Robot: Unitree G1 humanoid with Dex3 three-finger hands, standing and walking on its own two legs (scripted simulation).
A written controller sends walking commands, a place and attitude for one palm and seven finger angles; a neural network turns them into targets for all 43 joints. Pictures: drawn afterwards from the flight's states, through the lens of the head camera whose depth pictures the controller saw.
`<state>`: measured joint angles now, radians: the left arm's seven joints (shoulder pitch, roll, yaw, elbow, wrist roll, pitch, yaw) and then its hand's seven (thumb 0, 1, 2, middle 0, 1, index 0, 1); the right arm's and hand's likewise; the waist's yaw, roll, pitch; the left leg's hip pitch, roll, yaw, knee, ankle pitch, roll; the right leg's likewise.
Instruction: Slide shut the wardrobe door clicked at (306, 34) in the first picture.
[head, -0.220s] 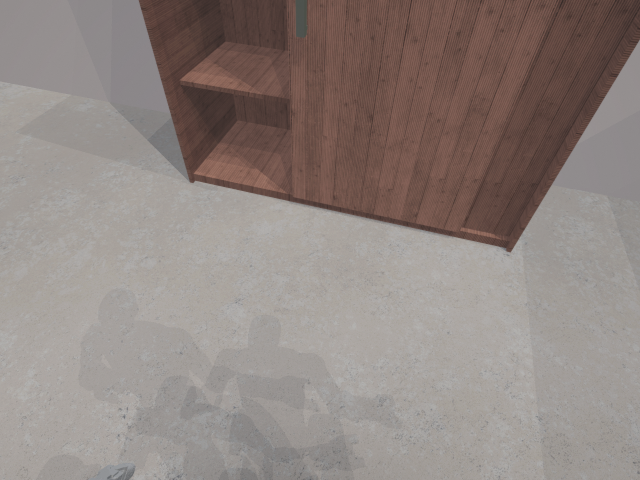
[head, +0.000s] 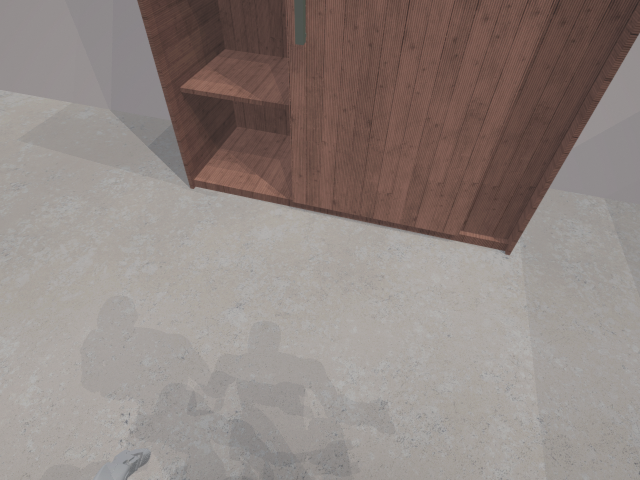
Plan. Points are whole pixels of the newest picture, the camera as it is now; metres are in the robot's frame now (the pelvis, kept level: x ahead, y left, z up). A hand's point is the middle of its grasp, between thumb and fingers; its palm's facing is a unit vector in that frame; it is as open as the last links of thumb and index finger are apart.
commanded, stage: stand and wait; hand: right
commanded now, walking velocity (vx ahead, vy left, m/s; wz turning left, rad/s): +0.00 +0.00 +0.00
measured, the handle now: out of the picture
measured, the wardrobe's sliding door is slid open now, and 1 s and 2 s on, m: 0.52 0.52 0.52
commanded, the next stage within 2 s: look at it before walking up in 0.60 s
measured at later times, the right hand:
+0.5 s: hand out of the picture +0.06 -0.24 -0.15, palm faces -0.03 +0.94 -0.34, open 7.4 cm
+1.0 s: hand out of the picture +0.06 -0.24 -0.15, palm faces -0.03 +0.94 -0.33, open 7.4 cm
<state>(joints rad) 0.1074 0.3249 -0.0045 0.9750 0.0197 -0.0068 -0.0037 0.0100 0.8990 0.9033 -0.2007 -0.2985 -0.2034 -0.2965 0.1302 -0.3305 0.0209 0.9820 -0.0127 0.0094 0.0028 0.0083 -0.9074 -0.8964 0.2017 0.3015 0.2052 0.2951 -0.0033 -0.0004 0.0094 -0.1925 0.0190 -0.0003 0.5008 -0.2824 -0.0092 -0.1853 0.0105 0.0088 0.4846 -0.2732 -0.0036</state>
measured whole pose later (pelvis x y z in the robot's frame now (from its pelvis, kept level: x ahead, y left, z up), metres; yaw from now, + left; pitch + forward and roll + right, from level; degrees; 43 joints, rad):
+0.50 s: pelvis -0.01 +0.01 +0.01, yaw +0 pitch -2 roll +0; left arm 0.14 0.34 0.00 1.09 0.01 0.00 0.00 0.01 0.90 0.90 -0.20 -0.30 -0.20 -0.30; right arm 0.14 -0.34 0.01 1.07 -0.01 0.01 0.00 0.01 -0.91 -0.90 0.20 0.30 0.20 0.30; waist 0.00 0.00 0.03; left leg -0.16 0.01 0.01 0.42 -0.23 0.00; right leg -0.16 0.00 0.01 0.42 -0.22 0.01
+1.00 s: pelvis -0.01 +0.01 +0.01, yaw +0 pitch -2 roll +0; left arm 0.13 0.33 0.00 1.10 0.01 -0.01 -0.01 0.01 0.90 0.90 -0.20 -0.30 -0.20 -0.30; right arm 0.14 -0.34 0.01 1.08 -0.01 0.00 0.00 0.01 -0.91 -0.90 0.20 0.30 0.20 0.30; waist 0.00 0.00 0.03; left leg -0.15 0.01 0.01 0.39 -0.20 0.00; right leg -0.15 0.00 0.02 0.39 -0.20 0.01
